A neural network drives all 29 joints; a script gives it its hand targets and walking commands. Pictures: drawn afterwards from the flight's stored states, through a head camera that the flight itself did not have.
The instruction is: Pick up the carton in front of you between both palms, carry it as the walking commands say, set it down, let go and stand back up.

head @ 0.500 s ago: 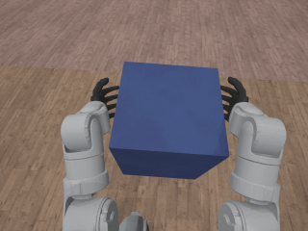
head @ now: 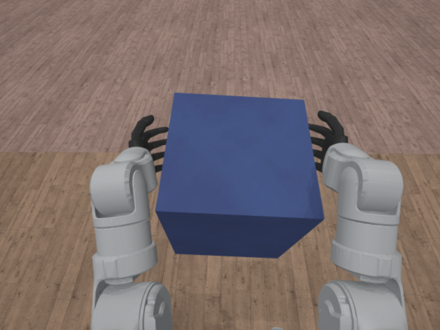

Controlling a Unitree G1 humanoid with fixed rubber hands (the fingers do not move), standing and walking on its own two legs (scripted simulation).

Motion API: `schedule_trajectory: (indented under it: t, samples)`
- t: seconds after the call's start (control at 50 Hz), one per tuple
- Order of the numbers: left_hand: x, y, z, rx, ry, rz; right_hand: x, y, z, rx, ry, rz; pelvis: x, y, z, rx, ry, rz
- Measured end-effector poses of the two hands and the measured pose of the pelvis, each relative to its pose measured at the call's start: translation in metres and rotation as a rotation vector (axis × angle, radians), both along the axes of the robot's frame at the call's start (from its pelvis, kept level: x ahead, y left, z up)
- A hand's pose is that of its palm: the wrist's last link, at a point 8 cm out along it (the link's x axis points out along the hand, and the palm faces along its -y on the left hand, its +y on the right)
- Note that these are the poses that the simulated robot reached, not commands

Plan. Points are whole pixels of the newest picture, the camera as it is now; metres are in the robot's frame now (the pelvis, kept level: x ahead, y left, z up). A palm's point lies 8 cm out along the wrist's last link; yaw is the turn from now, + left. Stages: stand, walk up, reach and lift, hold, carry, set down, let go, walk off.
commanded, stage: carry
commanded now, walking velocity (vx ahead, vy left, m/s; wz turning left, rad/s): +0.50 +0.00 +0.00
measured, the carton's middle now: (232, 185) +0.36 +0.00 +0.08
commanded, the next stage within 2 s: none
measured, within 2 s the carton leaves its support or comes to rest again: neither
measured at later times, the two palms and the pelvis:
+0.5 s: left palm (157, 59) +0.66 +0.17 +0.18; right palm (288, 62) +0.63 -0.13 +0.18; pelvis +0.29 +0.04 +0.04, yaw +0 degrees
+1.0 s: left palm out of the picture +0.93 +0.18 +0.23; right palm out of the picture +0.95 -0.12 +0.22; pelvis +0.59 +0.00 +0.08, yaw +0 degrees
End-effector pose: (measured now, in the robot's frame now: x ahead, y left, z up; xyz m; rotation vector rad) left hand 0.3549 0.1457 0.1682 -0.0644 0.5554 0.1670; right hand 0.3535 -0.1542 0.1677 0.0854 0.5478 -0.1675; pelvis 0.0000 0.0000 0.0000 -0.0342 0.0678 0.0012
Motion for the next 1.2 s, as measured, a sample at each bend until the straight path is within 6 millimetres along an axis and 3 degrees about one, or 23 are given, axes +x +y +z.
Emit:
schedule_trajectory:
  t: [0.1,0.18,0.3,0.4,0.5,0.58,0.72,0.8,0.92,1.04,1.12,1.2]
  samples:
    - [0.041,0.013,-0.006,0.004,0.097,0.068,0.062,0.014,-0.003,0.01,0.091,0.065,0.053,-0.009,0.018,0.025,0.007,-0.002]
    - [0.08,0.023,0.003,-0.005,0.093,0.097,0.107,0.024,0.003,0.029,0.084,0.073,0.094,-0.008,0.03,0.036,0.011,0.001]
    - [0.163,0.031,0.025,-0.012,0.013,0.073,0.18,0.032,0.024,0.024,0.005,0.051,0.17,0.006,0.033,0.035,0.019,0.001]
    - [0.243,0.032,0.022,-0.012,0.019,0.003,0.24,0.033,0.024,-0.017,0.016,-0.007,0.242,0.027,0.024,0.062,0.002,-0.008]
    - [0.303,0.02,0.014,-0.036,0.117,-0.045,0.277,0.021,0.013,-0.013,0.122,-0.075,0.294,0.038,0.043,0.04,0.005,-0.009]
    - [0.347,0.013,0.021,-0.048,0.097,-0.054,0.317,0.015,0.022,-0.011,0.104,-0.099,0.334,0.039,0.054,0.029,0.01,-0.014]
    - [0.433,0.01,0.048,-0.03,0.001,-0.027,0.416,0.01,0.05,-0.006,0.011,-0.059,0.424,0.025,0.057,0.029,0.017,-0.013]
    - [0.483,0.009,0.053,0.007,0.003,0.011,0.482,0.01,0.05,-0.01,0.013,0.003,0.482,0.01,0.05,0.0,-0.002,0.002]
    - [0.532,0.027,0.046,0.005,0.105,0.085,0.554,0.028,0.046,0.005,0.113,0.071,0.544,0.001,0.072,0.029,0.007,0.0]
    - [0.6,0.039,0.067,-0.007,0.044,0.101,0.622,0.04,0.063,0.023,0.053,0.065,0.61,0.007,0.084,0.035,0.014,0.002]
    - [0.661,0.043,0.079,-0.004,0.001,0.071,0.673,0.045,0.076,-0.005,0.01,0.036,0.666,0.021,0.081,0.037,0.017,0.002]
    - [0.726,0.043,0.076,-0.01,0.008,0.008,0.72,0.045,0.075,-0.033,0.028,-0.014,0.722,0.039,0.074,0.06,0.0,-0.008]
